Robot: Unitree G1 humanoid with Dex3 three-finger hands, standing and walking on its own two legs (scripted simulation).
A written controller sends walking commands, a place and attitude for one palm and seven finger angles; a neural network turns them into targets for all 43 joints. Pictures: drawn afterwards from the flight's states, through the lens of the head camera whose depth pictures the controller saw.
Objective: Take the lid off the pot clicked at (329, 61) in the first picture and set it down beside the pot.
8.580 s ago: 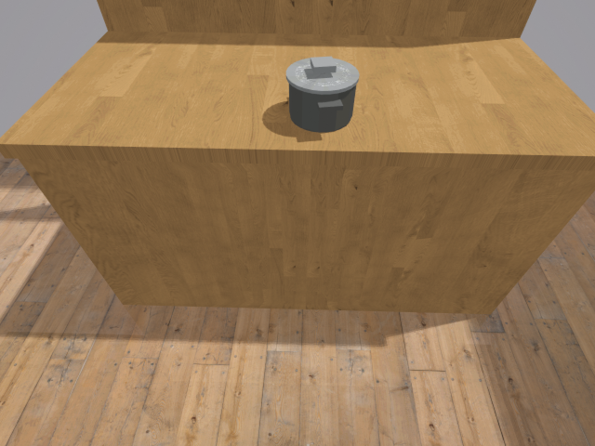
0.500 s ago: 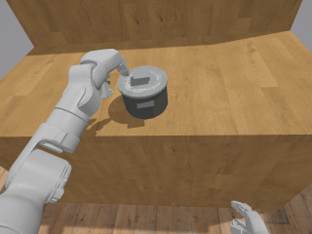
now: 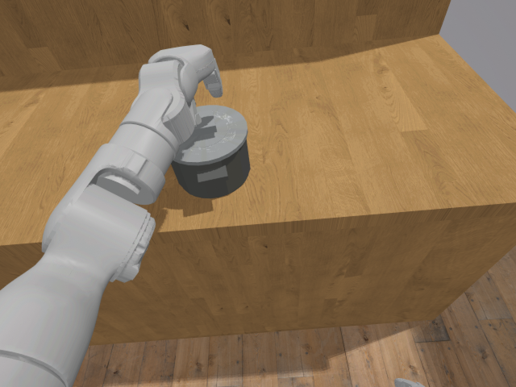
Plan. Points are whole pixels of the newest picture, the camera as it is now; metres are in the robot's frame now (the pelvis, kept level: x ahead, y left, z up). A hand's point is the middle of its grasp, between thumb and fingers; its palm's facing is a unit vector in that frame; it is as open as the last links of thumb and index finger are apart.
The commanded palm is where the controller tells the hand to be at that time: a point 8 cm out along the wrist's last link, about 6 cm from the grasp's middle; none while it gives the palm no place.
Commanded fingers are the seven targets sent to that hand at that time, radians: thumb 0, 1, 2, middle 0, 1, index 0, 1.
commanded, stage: move the open hand above the knob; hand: left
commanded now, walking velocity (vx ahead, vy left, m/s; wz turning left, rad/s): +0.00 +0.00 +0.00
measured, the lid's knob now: (201, 123) +0.54 +0.09 +0.13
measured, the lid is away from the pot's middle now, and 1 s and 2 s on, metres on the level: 0.00 0.00 0.00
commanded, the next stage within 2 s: lower the open fingers around the knob in 1.20 s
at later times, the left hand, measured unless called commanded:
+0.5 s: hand (185, 98) +0.50 +0.09 +0.20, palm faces -0.28 -0.07 -0.96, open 10.0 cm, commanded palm +0.50 +0.10 +0.26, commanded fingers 0.00 -0.37 1.64 -0.86 -0.08 -0.86 -0.08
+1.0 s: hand (192, 99) +0.50 +0.08 +0.21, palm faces -0.29 -0.06 -0.96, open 10.0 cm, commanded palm +0.51 +0.08 +0.26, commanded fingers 0.00 -0.37 1.64 -0.86 -0.08 -0.86 -0.08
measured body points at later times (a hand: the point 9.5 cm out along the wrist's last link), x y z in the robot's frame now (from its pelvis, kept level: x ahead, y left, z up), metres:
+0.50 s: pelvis +0.00 +0.01 +0.00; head +0.04 -0.02 +0.45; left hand +0.51 +0.09 +0.26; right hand +0.01 -0.26 -0.14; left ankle +0.04 +0.10 -0.73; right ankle -0.07 -0.09 -0.73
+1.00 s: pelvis +0.00 +0.01 +0.00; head +0.03 -0.01 +0.45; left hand +0.51 +0.08 +0.26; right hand +0.03 -0.25 -0.15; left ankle +0.04 +0.10 -0.73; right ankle -0.07 -0.08 -0.73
